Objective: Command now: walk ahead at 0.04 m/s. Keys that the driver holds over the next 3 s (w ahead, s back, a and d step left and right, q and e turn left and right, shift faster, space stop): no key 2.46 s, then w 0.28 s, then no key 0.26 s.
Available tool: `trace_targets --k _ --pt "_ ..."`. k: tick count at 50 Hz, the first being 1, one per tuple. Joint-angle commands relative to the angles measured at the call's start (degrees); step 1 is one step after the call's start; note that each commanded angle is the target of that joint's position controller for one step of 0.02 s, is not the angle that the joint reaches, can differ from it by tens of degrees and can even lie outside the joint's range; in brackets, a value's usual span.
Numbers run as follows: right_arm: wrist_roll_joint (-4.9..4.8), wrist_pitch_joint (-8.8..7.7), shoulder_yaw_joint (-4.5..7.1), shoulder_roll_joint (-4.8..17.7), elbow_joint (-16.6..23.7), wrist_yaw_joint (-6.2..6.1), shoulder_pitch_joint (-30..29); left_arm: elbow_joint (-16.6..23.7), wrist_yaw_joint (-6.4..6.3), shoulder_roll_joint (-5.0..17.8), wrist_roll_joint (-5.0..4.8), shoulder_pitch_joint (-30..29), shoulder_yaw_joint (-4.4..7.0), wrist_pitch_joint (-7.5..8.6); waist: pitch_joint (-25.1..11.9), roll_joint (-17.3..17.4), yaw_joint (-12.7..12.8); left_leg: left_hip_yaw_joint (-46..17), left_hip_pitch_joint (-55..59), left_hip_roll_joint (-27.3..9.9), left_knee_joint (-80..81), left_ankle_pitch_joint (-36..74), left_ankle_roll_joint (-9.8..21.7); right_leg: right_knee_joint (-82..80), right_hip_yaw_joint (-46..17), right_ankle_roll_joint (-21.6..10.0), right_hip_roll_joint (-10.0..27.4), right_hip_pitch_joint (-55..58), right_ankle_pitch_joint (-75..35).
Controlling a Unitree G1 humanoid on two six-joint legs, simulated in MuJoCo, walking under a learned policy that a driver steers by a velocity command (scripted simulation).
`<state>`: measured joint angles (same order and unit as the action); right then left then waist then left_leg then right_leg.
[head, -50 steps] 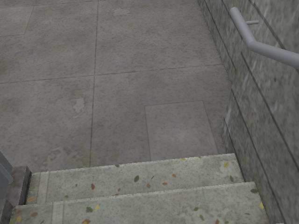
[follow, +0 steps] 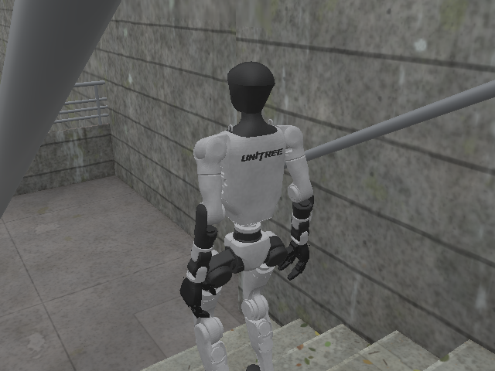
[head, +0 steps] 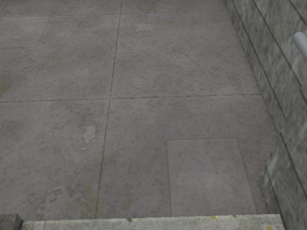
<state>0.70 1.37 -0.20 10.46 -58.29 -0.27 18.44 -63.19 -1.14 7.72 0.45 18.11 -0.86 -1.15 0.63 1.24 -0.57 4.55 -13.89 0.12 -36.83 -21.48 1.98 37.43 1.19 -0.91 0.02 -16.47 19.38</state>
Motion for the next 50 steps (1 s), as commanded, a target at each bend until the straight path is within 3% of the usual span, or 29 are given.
trace_targets --k 1,4,8,50 --pt "0.7 0.42 0.26 2.18 -0.86 0.17 6.33 1.54 -0.13 6.28 -0.69 1.49 1.22 0.13 3.81 -3.51 -1.01 -6.15 2.38 -5.32 8.99 10.41 1.58 -13.17 -7.53 -3.03 5.38 -1.55 -11.67" --pt "0.34 -0.21 0.23 3.09 -1.24 -0.31 5.39 1.01 0.27 4.8 -0.47 2.5 1.07 0.07 2.32 -1.2 -0.02 -6.39 0.66 -6.08 11.46 11.69 1.36 -13.45 -6.38 -3.0 4.83 3.8 -13.94" --pt "0.15 -0.41 0.01 2.69 -1.74 -0.54 4.77 0.58 0.5 4.67 -0.24 2.12 1.03 -0.1 2.58 -0.02 0.28 -6.39 -0.34 -6.23 13.71 10.39 0.96 -14.71 -5.69 -2.83 4.61 5.72 -13.64" --pt "0.47 -0.8 0.04 1.28 -4.34 -0.83 5.7 -2.46 0.56 2.9 0.5 4.67 0.18 -0.01 3.64 -0.7 0.22 -5.9 -4.5 -6.13 15.49 5.93 1.13 -14.74 -4.63 -1.89 3.43 4.5 -11.14"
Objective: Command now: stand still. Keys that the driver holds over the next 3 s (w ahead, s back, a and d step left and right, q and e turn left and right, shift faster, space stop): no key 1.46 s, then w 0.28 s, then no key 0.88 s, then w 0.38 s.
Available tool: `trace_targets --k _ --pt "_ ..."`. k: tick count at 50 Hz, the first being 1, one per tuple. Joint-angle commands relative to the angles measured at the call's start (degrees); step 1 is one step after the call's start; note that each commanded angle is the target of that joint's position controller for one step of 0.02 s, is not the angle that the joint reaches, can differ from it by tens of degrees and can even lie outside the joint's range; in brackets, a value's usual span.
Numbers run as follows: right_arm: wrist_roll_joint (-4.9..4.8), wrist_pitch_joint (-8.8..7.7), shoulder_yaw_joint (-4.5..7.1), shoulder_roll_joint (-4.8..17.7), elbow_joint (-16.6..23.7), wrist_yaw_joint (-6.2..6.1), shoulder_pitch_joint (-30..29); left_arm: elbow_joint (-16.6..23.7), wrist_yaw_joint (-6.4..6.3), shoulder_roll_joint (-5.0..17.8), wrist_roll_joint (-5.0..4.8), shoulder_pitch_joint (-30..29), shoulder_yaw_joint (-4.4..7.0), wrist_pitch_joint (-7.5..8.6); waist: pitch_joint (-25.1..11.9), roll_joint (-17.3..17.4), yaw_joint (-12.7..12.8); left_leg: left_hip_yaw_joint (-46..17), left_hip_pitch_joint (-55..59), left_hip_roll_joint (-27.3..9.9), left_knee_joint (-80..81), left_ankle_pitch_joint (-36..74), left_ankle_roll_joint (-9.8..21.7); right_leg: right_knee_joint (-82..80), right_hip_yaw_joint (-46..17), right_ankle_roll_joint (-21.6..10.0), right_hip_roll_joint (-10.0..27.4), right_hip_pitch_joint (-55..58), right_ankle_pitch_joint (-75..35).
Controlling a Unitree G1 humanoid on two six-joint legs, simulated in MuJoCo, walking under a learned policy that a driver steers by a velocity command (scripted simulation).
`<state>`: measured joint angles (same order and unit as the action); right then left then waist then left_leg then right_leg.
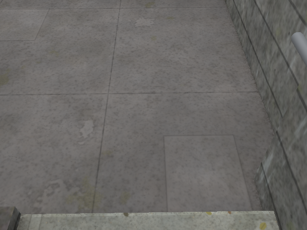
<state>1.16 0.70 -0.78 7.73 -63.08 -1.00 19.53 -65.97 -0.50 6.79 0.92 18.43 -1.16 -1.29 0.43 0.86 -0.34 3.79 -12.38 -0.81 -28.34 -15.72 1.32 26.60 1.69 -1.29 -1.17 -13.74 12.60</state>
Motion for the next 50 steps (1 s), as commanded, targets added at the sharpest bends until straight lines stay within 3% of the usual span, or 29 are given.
trace_targets --k 1,50 --pt "0.01 -0.13 0.63 4.02 0.46 -0.1 4.63 0.34 -0.09 3.82 0.04 4.43 0.49 0.14 3.83 -0.34 -0.01 -5.12 -6.06 -5.19 6.91 0.14 1.8 -3.87 -5.14 -1.52 4.61 1.7 -4.31" --pt "-0.06 -0.39 0.94 3.15 -0.03 -0.2 5.8 0.42 -0.22 3.31 -0.06 5.0 0.72 0.27 3.83 -0.32 0.03 -4.69 -4.98 -5.19 5.51 2.73 1.55 -3.32 -5.3 -1.68 4.76 1.92 -5.82"
Over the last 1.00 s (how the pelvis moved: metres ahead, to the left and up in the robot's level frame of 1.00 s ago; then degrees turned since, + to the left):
-0.01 -0.01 0.01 0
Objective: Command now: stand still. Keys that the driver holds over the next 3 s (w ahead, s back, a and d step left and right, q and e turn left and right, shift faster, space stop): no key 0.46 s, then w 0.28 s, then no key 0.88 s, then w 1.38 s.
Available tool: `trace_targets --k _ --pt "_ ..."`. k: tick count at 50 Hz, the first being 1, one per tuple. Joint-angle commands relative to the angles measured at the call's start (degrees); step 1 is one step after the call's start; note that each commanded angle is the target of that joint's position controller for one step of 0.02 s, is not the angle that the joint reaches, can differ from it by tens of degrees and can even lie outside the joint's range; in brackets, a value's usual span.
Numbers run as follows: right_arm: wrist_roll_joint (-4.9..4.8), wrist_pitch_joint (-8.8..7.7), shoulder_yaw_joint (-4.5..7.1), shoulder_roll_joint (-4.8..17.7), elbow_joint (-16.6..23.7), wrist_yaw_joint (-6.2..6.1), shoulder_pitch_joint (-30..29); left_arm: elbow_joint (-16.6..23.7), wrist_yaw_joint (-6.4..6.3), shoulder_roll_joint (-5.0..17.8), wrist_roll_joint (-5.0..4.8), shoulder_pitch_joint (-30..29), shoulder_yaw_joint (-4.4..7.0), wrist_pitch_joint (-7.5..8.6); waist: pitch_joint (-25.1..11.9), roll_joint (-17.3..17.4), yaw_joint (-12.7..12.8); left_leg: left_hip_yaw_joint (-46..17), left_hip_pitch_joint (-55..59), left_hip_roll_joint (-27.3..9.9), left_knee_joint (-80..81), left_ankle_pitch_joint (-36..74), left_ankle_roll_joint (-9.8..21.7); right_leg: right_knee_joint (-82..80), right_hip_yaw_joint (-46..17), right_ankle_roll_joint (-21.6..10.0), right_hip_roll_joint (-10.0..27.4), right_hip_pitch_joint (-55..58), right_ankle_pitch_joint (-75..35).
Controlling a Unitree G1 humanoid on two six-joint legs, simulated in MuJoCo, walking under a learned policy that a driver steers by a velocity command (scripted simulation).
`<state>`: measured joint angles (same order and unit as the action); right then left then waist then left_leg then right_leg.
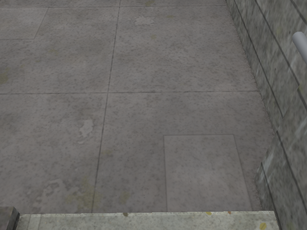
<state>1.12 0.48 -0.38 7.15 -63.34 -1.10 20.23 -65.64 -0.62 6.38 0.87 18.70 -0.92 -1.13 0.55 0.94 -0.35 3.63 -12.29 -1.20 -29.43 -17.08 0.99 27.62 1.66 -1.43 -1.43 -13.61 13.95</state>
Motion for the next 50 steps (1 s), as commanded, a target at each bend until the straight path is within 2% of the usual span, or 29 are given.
trace_targets --k 1,23,24,26,27,28,29,30,31,32,33,34,35,36,37,38,39,40,42,43,44,46,47,48,49,50 --pt "-0.01 -0.18 0.54 3.7 0.2 -0.1 5.13 0.06 -0.1 3.7 -0.01 4.72 0.48 0.11 3.72 -0.4 0.03 -4.53 -5.03 -4.8 6.61 4.16 1.88 -4.34 -5.26 -1.54 5.03 1.83 -7.23" --pt "-0.07 -0.4 0.48 3.3 -0.25 -0.12 5.39 -0.61 -0.18 3.27 -0.07 4.88 0.33 0.1 3.86 -0.34 -0.01 -4.57 -4.49 -4.91 7.08 5.4 1.89 -4.35 -5.08 -1.22 5.18 2.48 -8.03" --pt "0.05 -0.38 0.46 3.19 -0.62 -0.03 6.31 -1.01 -0.11 2.88 -0.07 5.72 0.19 0.03 2.71 0.06 -0.06 -4.6 -4.16 -4.6 8.24 -0.21 1.98 -4.59 -4.61 -1.31 4.49 3.14 -4.06" --pt "0.25 0.12 2.11 7.1 -0.14 0.26 6.49 -0.56 0.22 4.1 0.38 5.88 0.8 -0.27 4.35 3.21 -0.16 -6.48 -6.79 -4.03 10.8 -18.47 3.77 1.29 -0.44 -1.97 -0.09 1.09 8.31" --pt "0.26 0.44 2.88 8.84 0.73 0.33 5.21 -0.43 0.52 4.2 1.12 6.73 1.08 -0.36 5.59 6.23 0.26 -9.22 -9.66 -5.38 13.07 -27.08 5.43 7.08 2.66 -2.11 -2.6 -0.06 12.64" --pt "0.23 0.61 3.52 9.83 1.35 0.27 4.7 -0.43 0.83 4.14 2.04 7.78 1.31 -0.36 6.58 7.75 0.59 -11.98 -13.02 -8.01 15.24 -32.03 7.42 15.13 4.49 -2.18 -3.03 -0.32 13.15" --pt "0.01 0.7 4.04 10.29 1.39 0.15 4.58 -0.19 1.12 3.38 2.72 8.64 1.37 -0.13 7.28 7.63 1.13 -14.25 -16.19 -10.39 15.46 -33.26 9.29 21.06 4.55 -2.23 -1.55 0.01 12.25" --pt "-0.63 1.25 3.71 8.9 1.49 0.18 4.31 1.67 0.88 2.22 1.84 6.77 1.18 0.24 9.92 4.13 2.06 -15.67 -13.23 -11.07 13.87 -33.47 9.02 10.93 2.83 -3.25 -0.1 -5.45 17.03" --pt "-0.56 1.24 3.89 8.21 1.68 0.17 3.02 1.31 0.7 1.27 2.01 8.1 0.97 0.8 10.9 3.17 2.43 -14.0 -14.31 -9.92 10.39 -29.97 8.62 6.49 2.92 -3.59 0.07 -2.33 14.94" --pt "-0.28 1.1 4.13 7.67 2.4 0.13 0.89 -0.41 0.54 1.51 2.07 13.3 1.16 1.36 10.16 1.14 4.22 -11.52 -17.88 -7.69 4.25 -26.62 8.09 2.86 0.42 -4.28 0.89 3.41 14.14" --pt "-0.58 0.91 3.66 5.44 4.79 0.44 -1.9 -1.56 0.25 5.8 1.38 18.44 2.26 1.82 9.96 -8.0 6.03 -4.18 -25.82 -0.87 -7.73 -23.56 5.31 -6.45 -15.1 -7.61 7.92 7.37 25.7" --pt "0.97 0.35 3.7 5.37 6.98 0.7 -4.66 -2.88 0.01 11.24 0.18 24.44 3.75 1.81 11.3 -17.7 8.39 2.07 -35.45 4.28 -22.71 -20.2 2.98 -16.27 -35.26 -12.68 18.69 10.89 36.26" --pt "2.1 -0.83 4.49 8.23 7.97 0.35 -7.51 -2.97 -0.94 10.81 -0.01 22.42 3.67 2.46 13.37 -9.99 6.67 -3.41 -35.93 1.09 -27.47 -15.48 2.83 -15.33 -36.13 -15.21 20.53 9.0 23.03" --pt "0.73 -1.9 4.45 7.26 7.43 0.06 -7.49 -2.16 -1.49 11.42 0.58 20.62 4.18 3.54 12.41 -6.89 5.0 -4.07 -34.41 -0.06 -28.1 -10.71 2.51 -13.49 -31.91 -15.48 20.31 9.28 9.23" --pt "0.54 -2.4 4.44 6.78 6.54 0.14 -6.64 -1.85 -1.65 11.0 0.79 19.12 4.4 4.23 10.71 -4.95 3.64 -4.91 -33.1 -1.39 -28.58 -7.54 2.2 -12.21 -28.38 -14.95 19.61 10.03 2.59" --pt "1.2 -2.54 4.67 7.12 5.12 0.33 -4.7 -1.63 -1.78 9.44 0.94 17.39 4.18 4.75 8.94 -4.13 2.23 -6.7 -30.82 -2.85 -28.94 -3.03 2.07 -9.54 -24.65 -14.36 18.9 10.13 -4.99" --pt "1.12 -2.32 4.81 6.97 3.43 0.63 -2.26 -0.8 -1.74 7.66 1.25 15.47 3.61 5.15 6.83 -4.26 1.38 -4.15 -26.22 -1.4 -29.42 1.58 1.83 -7.04 -18.58 -13.46 16.3 7.25 -12.4" --pt "0.9 -1.85 4.7 6.16 3.17 0.86 -1.43 -0.42 -1.65 6.42 1.05 15.01 3.14 5.16 5.31 -5.65 0.46 -3.19 -22.67 -0.46 -30.04 4.27 1.84 -5.27 -15.01 -12.47 14.89 4.8 -19.35" --pt "0.88 -1.04 4.25 4.81 2.8 0.91 -2.13 0.21 -1.63 5.8 0.77 14.26 2.46 5.01 4.61 -6.34 -0.15 -1.14 -17.77 0.72 -29.66 7.94 1.84 -1.94 -9.81 -10.95 13.23 0.37 -28.48" --pt "0.42 -1.48 4.7 5.51 3.91 1.02 -7.07 -1.35 -1.83 5.43 0.69 16.55 2.21 5.84 5.65 -5.74 1.84 -5.86 -25.48 -0.63 -25.31 18.71 1.98 1.32 -9.83 -10.36 11.64 6.27 -19.22" --pt "0.44 -1.81 4.56 5.86 4.87 1.1 -9.65 -1.63 -2.08 5.14 0.39 18.05 1.78 6.18 5.47 -6.49 2.86 -5.74 -28.73 -0.78 -21.88 22.14 1.94 2.58 -10.85 -10.32 12.0 8.67 -18.2" --pt "1.01 -2.51 4.39 6.32 5.75 1.14 -13.31 -1.87 -2.27 5.8 0.84 19.48 1.48 6.67 5.81 -6.77 4.57 -5.58 -31.41 -1.26 -17.64 25.29 1.25 6.72 -11.78 -11.29 12.41 9.86 -19.34" --pt "1.28 -2.67 4.03 6.31 6.58 1.68 -14.65 -0.79 -2.3 6.08 0.8 16.54 1.6 6.81 6.29 -3.85 3.87 -5.37 -25.86 -1.53 -9.59 34.67 0.82 9.03 -9.29 -10.1 10.39 3.32 -10.47" --pt "1.08 -2.89 3.68 5.44 7.2 2.55 -16.46 0.15 -2.1 5.68 0.24 14.15 1.08 6.7 5.71 -3.17 4.31 -3.56 -17.45 -0.51 -5.45 40.36 0.74 9.03 -7.63 -8.78 8.94 -3.77 -5.34" --pt "0.38 -2.75 3.25 4.37 7.97 3.09 -17.52 0.61 -1.78 6.47 0.24 12.68 1.1 6.21 5.89 -3.96 4.73 -2.32 -11.24 0.33 -2.17 40.55 0.66 9.32 -7.12 -8.24 8.21 -8.56 -1.13" --pt "-0.29 -2.57 3.16 4.71 8.21 3.35 -17.74 0.73 -1.69 7.53 0.43 12.61 1.4 5.92 6.52 -4.75 5.33 -2.63 -8.65 -0.1 -0.51 40.95 0.63 10.94 -7.74 -8.23 8.78 -9.88 -0.06"
Over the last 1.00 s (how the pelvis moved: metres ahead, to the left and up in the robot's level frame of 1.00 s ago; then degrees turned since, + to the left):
0.01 0.00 0.00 0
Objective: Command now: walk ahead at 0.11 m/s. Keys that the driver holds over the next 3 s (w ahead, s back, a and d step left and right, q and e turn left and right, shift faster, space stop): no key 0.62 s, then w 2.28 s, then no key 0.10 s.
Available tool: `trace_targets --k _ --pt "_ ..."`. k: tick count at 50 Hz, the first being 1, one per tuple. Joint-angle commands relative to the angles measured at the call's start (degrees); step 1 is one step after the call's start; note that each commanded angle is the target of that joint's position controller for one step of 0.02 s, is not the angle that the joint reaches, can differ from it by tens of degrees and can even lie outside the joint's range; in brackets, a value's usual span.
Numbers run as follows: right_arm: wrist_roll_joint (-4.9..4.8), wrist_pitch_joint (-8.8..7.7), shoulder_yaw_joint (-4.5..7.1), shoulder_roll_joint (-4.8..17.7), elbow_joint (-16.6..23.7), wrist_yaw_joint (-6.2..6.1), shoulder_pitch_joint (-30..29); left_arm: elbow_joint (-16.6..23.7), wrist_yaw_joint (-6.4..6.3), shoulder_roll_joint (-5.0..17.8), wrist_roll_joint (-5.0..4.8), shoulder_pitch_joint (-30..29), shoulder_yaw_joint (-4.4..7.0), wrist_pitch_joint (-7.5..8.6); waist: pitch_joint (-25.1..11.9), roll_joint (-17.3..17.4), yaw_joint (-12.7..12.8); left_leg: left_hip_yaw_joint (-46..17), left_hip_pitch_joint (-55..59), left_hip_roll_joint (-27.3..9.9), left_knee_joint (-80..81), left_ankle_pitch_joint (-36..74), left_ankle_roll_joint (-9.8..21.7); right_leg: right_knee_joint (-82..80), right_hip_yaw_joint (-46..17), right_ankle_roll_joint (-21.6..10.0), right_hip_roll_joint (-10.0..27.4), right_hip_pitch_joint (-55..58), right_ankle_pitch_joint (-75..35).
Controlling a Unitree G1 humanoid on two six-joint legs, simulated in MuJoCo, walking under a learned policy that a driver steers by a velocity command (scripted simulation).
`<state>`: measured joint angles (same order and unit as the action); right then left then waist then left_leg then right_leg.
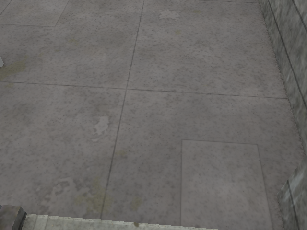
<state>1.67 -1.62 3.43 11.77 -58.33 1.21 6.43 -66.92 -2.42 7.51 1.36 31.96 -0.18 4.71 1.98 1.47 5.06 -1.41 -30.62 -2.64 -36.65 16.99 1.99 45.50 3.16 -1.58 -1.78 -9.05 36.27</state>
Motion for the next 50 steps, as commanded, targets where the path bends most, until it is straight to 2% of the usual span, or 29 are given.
trace_targets --k 1,3,5,6,7,8,9,10,11,13,14,16,19,23,26,27,28,29,30,32,34,36,40,42,43,44,45,46,50 --pt "-1.19 -0.22 -0.81 0.57 3.43 1.1 -3.47 2.0 0.05 6.74 0.02 -0.55 0.94 -0.45 5.27 -6.22 0.39 1.99 12.07 0.56 8.15 6.4 -0.56 -4.99 -9.02 -7.89 9.42 -15.52 -23.48" --pt "-1.56 -0.07 -0.81 2.14 1.65 0.49 3.14 0.94 -0.53 4.99 1.15 0.8 0.82 -1.77 5.77 -5.41 -1.22 2.58 16.94 -0.38 17.88 12.35 -0.41 6.12 -5.82 -6.56 6.52 -13.52 -21.29" --pt "-0.21 -0.67 0.33 4.43 -5.9 0.15 21.44 0.38 -0.76 6.36 0.71 1.81 0.89 -3.28 0.65 -0.06 -7.63 7.98 33.76 0.35 24.62 13.31 -0.83 25.22 -3.58 -6.35 3.49 -14.03 -24.44" --pt "0.03 -0.83 1.22 7.95 -7.99 0.49 27.47 0.43 -0.38 6.57 -0.04 4.33 1.35 -3.46 -3.32 5.27 -9.18 5.45 44.27 -3.87 21.26 22.66 -1.05 38.72 -2.44 -5.57 -0.05 -20.45 -8.1" --pt "-0.03 -1.14 1.17 10.81 -7.33 0.89 27.67 0.45 -1.05 3.12 -3.32 12.78 1.77 -3.8 -12.02 14.3 -4.79 -3.71 59.81 -15.89 -1.36 53.62 3.2 60.43 -1.12 -2.64 -4.33 -34.34 23.58" --pt "-1.9 -0.85 0.37 8.46 -4.17 1.37 24.37 1.18 -1.77 4.64 -3.36 10.19 1.24 -3.95 -14.62 9.56 -5.62 -7.64 56.31 -19.24 0.63 40.61 6.71 62.33 -4.36 -3.2 -0.62 -40.2 17.99" --pt "-2.55 -0.55 -0.2 6.91 -2.48 0.92 20.98 2.03 -1.67 5.16 -1.88 5.0 1.34 -4.46 -12.46 6.45 -5.82 -9.28 46.52 -19.12 5.68 21.79 9.61 63.2 -4.57 -2.86 0.58 -40.29 12.38" --pt "-2.27 -0.42 -0.3 8.37 -0.77 -0.77 15.8 4.9 -0.73 4.21 -1.37 0.2 0.83 -5.06 -12.41 9.33 -4.89 -17.65 37.31 -23.46 14.21 -5.21 16.17 62.74 -4.62 -1.71 2.32 -40.36 4.33" --pt "-1.61 -0.4 -0.98 6.48 0.07 -1.9 14.09 6.98 -0.23 6.18 -0.37 -6.37 1.25 -5.97 -8.81 8.12 -5.42 -21.23 27.6 -24.56 19.62 -17.45 19.15 59.51 -5.54 -0.53 3.74 -38.94 -0.26" --pt "0.8 -0.76 -2.19 4.26 0.47 -2.24 13.01 8.86 0.16 6.23 1.02 -12.58 1.68 -6.91 -0.71 0.71 -5.13 -13.09 12.78 -17.51 19.59 -23.67 16.62 49.97 -7.86 0.56 2.75 -35.16 -13.28" --pt "0.85 -1.14 -2.87 3.2 -0.07 -2.5 14.56 8.4 0.22 4.88 0.83 -12.44 1.48 -7.11 0.05 1.45 -4.69 -12.08 8.31 -16.29 18.47 -19.41 15.85 48.67 -7.3 0.37 1.84 -32.58 -15.47" --pt "-0.63 -1.94 -3.69 2.09 -0.62 -2.85 16.36 9.83 0.27 1.67 1.12 -13.55 0.6 -7.8 1.28 0.94 -3.37 -9.5 5.07 -13.54 15.6 -19.37 15.28 43.59 -7.23 0.85 0.22 -34.74 -22.87" --pt "-0.47 -1.63 -5.09 2.22 0.67 -3.44 15.37 11.72 1.42 2.53 1.68 -16.66 0.12 -8.47 -1.47 3.07 -2.55 -8.33 7.06 -10.36 16.66 -28.76 11.41 21.93 -6.72 1.12 1.02 -30.64 -27.03" --pt "-0.44 0.13 -4.66 5.0 2.33 -2.46 14.29 11.64 2.6 4.52 -0.35 -17.66 -0.53 -9.27 -0.13 8.03 -3.81 -6.78 -2.02 -9.31 24.29 -42.92 8.15 1.59 -1.09 0.57 -0.13 -5.5 -20.83" --pt "-0.51 1.99 -4.47 4.53 2.6 -2.14 16.29 9.62 2.76 5.3 -0.31 -13.76 -0.51 -8.3 3.82 2.41 -3.62 -7.92 -2.94 -7.87 22.71 -51.52 6.92 -13.3 -0.25 -1.16 -0.38 5.59 -18.23" --pt "-0.71 2.14 -4.4 3.52 1.37 -1.87 18.84 8.86 2.5 4.83 -0.83 -12.68 -0.64 -7.24 6.0 0.72 -3.57 -6.67 -3.98 -7.31 19.34 -41.54 4.38 -20.24 -5.67 -0.88 4.51 7.97 -24.0" --pt "-0.86 2.0 -4.35 1.51 0.93 -1.94 23.23 8.58 2.27 8.03 0.37 -10.54 -0.24 -5.61 4.36 -8.69 -5.93 -2.79 -3.15 -3.74 8.92 -36.88 1.85 -23.78 -17.97 -1.67 15.44 10.57 -44.09" --pt "-2.39 2.62 -4.38 0.46 -0.07 -1.69 26.0 8.9 1.86 7.93 -0.41 -14.92 -0.71 -5.58 3.87 -11.97 -8.9 0.18 7.55 -1.76 12.78 -37.27 1.01 -25.63 -19.53 -6.33 17.68 -3.36 -41.39" --pt "-1.98 3.19 -3.89 2.31 -0.91 -1.53 23.68 9.84 2.15 6.21 -0.73 -17.61 -0.82 -5.16 3.85 -10.06 -8.21 0.39 15.0 -1.13 11.75 -34.17 -0.16 -28.19 -18.05 -5.66 14.84 -8.78 -33.07" --pt "-1.07 3.53 -3.85 0.9 -1.33 -0.62 21.92 9.27 2.34 5.37 -1.39 -16.99 -0.72 -4.9 -0.14 -7.83 -7.77 1.35 23.09 -0.33 11.17 -32.78 -0.21 -31.77 -15.57 -3.94 11.19 -11.54 -15.47" --pt "0.03 3.6 -3.3 1.22 -1.13 0.14 21.22 9.29 2.32 9.46 -2.17 -15.61 1.26 -5.77 1.78 -9.67 -7.47 5.87 19.77 3.4 6.08 -42.59 0.75 -33.81 -15.81 -4.98 9.07 -11.95 4.32" --pt "0.67 3.53 -3.02 1.01 -1.27 0.21 20.1 9.84 2.52 10.62 -1.57 -14.31 2.28 -6.25 4.4 -9.02 -6.41 7.82 15.47 5.15 2.07 -43.62 1.66 -35.64 -19.3 -7.86 11.49 -11.99 9.93" --pt "0.66 2.2 -2.84 -0.31 -2.12 -0.19 21.49 10.31 2.45 11.17 -1.11 -15.24 3.61 -5.9 2.93 -6.83 -7.77 7.37 19.96 4.71 4.42 -41.14 3.72 -33.23 -18.68 -10.05 12.13 -13.48 4.49" --pt "0.77 1.35 -2.38 0.01 -4.5 -0.54 28.46 11.2 2.35 9.76 -1.24 -17.94 3.93 -5.51 2.9 -3.45 -10.79 4.65 31.39 3.08 10.85 -41.89 4.77 -24.29 -14.42 -9.07 8.84 -22.05 3.88" --pt "0.76 0.82 -1.33 3.91 -5.17 -0.91 32.1 13.09 2.71 6.45 -1.71 -20.47 3.26 -5.09 3.63 6.14 -12.53 -10.74 36.5 -5.43 18.6 -53.9 7.33 -12.23 -7.62 -6.12 2.93 -32.29 0.91" --pt "-0.16 0.64 -0.32 7.08 -5.92 -0.97 35.62 14.89 2.7 6.01 -0.5 -23.71 3.0 -4.7 6.78 11.14 -13.92 -27.49 37.9 -16.13 27.29 -65.06 10.96 0.47 0.4 -3.89 -1.12 -41.18 -5.21" --pt "-0.25 0.33 -0.51 6.35 -5.45 -1.14 35.16 15.71 2.81 8.64 0.58 -26.33 3.56 -4.19 10.67 4.95 -12.81 -30.17 35.38 -18.78 28.68 -64.28 13.01 4.41 -2.42 -3.67 2.02 -44.74 -8.42" --pt "-0.11 -0.06 -0.59 5.82 -4.67 -1.35 33.18 15.3 3.2 7.94 0.3 -25.62 3.52 -3.76 10.75 2.5 -11.02 -28.21 33.89 -17.85 28.79 -60.54 13.18 5.44 -4.03 -2.97 3.55 -44.1 -12.96" --pt "-0.03 -2.3 -0.9 3.9 -3.33 -1.89 30.34 11.64 4.84 7.43 0.91 -20.06 4.02 -3.84 5.23 2.13 -6.49 -13.77 29.93 -11.21 25.48 -37.24 11.0 12.1 -4.54 -1.62 4.51 -37.24 -29.57"
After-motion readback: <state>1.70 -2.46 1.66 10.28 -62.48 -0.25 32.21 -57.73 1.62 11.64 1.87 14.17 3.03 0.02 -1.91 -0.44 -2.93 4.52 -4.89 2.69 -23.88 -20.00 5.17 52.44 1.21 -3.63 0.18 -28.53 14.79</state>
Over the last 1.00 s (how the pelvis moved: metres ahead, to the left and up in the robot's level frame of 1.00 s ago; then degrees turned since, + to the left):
0.12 0.02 -0.05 0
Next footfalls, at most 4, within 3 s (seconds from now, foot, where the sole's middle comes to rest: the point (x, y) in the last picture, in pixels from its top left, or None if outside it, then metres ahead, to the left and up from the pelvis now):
0.10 left None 0.18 0.12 -0.89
0.54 right None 0.19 -0.07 -0.89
1.34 right None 0.50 -0.08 -1.05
1.84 left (146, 193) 0.85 0.15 -1.20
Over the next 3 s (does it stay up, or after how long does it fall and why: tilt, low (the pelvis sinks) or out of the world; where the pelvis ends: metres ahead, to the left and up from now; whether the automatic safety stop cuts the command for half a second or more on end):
stays up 1.35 0.09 -0.43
